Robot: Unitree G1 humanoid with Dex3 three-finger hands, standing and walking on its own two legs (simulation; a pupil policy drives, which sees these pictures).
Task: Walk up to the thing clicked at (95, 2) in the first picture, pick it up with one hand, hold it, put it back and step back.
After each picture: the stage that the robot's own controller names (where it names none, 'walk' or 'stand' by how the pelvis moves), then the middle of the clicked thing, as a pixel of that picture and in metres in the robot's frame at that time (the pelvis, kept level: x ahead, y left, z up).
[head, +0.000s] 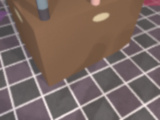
stand; out of the picture +1.14 -0.07 -0.04
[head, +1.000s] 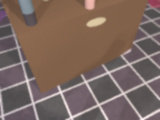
rise first; out of the picture +1.03 +0.01 -0.02
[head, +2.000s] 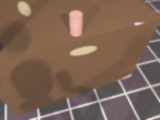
walk; (75, 23) +0.70 +0.11 -0.03
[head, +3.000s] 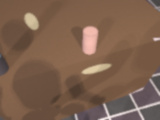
stand; (89, 40) +0.58 -0.01 -0.01
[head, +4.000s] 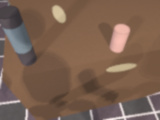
stand; (119, 38) +0.57 -0.14 -0.01
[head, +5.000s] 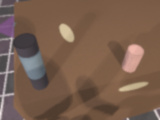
stand; (132, 58) +0.50 -0.19 -0.03
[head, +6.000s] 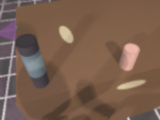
stand; (128, 57) +0.52 -0.19 -0.04
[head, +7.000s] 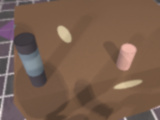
stand; (125, 57) +0.53 -0.18 -0.04
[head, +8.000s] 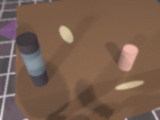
stand; (127, 58) +0.53 -0.18 -0.04
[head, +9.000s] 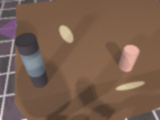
stand; (128, 58) +0.52 -0.19 -0.04
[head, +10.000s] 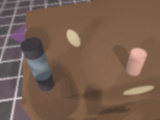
rise first; (135, 62) +0.51 -0.18 -0.04
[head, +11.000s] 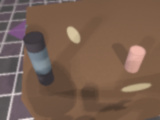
go down; (134, 59) +0.53 -0.19 -0.04
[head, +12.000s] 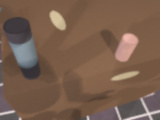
go down; (125, 48) +0.53 -0.21 -0.02
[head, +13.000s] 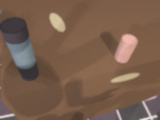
go down; (125, 49) +0.52 -0.20 +0.00
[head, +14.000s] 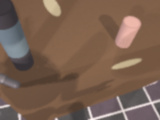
close in; (126, 33) +0.54 -0.19 +0.03
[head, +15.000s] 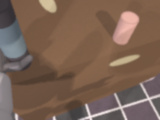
close; (124, 28) +0.54 -0.18 +0.04
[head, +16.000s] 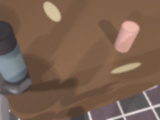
lift; (125, 37) +0.53 -0.18 +0.03
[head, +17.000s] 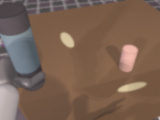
lift; (127, 58) +0.54 -0.19 -0.01
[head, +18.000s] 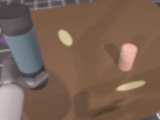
hold; (127, 57) +0.53 -0.19 -0.02
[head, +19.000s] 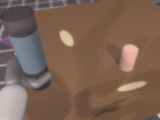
hold; (128, 58) +0.53 -0.19 -0.02
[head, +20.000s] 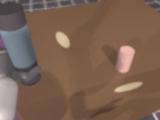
crouch; (124, 59) +0.53 -0.19 -0.03
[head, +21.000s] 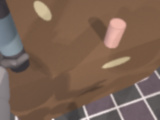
lower; (114, 33) +0.56 -0.18 +0.00
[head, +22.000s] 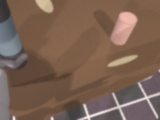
lower; (122, 29) +0.53 -0.18 +0.04
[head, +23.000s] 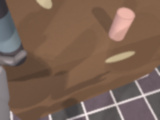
lower; (120, 25) +0.55 -0.18 +0.04
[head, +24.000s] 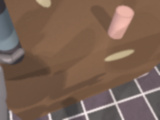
lower; (119, 23) +0.56 -0.18 +0.05
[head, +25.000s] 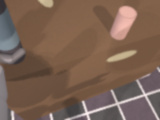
lower; (122, 23) +0.55 -0.18 +0.05
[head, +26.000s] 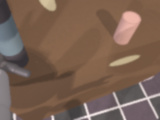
withdraw; (125, 28) +0.53 -0.19 +0.04
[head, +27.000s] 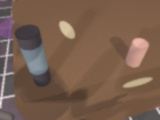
sink last; (136, 53) +0.52 -0.21 +0.01
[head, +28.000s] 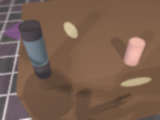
stand; (133, 52) +0.54 -0.19 +0.01
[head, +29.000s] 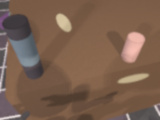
stand; (132, 47) +0.52 -0.18 +0.02
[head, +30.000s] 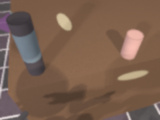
stand; (131, 45) +0.54 -0.18 +0.03
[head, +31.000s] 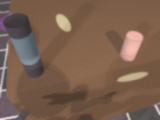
stand; (130, 46) +0.53 -0.18 +0.02
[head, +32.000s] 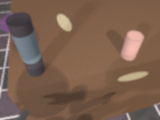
stand; (131, 46) +0.54 -0.18 +0.03
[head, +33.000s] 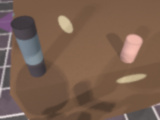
stand; (130, 49) +0.53 -0.18 +0.00
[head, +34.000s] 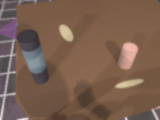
walk; (127, 56) +0.54 -0.18 -0.04
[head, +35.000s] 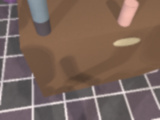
walk; (127, 13) +0.71 -0.18 -0.02
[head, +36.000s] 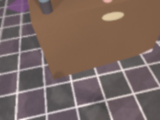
walk; out of the picture +1.03 -0.08 -0.03
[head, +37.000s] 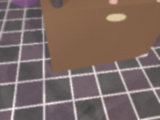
stand; out of the picture +1.12 -0.18 -0.04
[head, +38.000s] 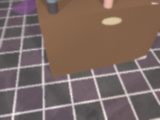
stand; out of the picture +1.11 -0.17 -0.05
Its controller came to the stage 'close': yes
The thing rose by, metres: 0.00
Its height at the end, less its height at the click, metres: +0.00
